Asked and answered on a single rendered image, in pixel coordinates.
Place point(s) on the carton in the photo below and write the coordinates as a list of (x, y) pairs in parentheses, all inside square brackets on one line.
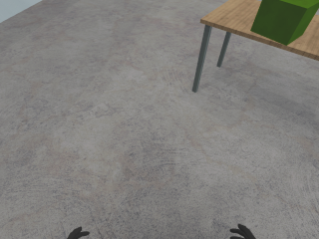
[(284, 21)]

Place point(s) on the left robot hand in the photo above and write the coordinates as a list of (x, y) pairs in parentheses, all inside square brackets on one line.
[(76, 234)]

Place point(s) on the table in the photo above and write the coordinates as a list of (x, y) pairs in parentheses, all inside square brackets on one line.
[(237, 17)]

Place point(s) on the right robot hand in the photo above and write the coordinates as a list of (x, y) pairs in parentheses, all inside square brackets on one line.
[(243, 231)]

